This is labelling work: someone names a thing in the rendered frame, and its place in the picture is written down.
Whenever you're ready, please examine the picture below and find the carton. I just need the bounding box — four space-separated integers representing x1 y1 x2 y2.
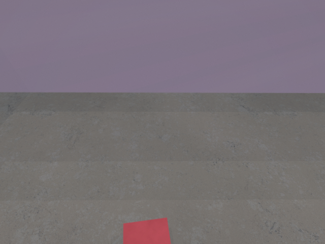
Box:
123 218 171 244

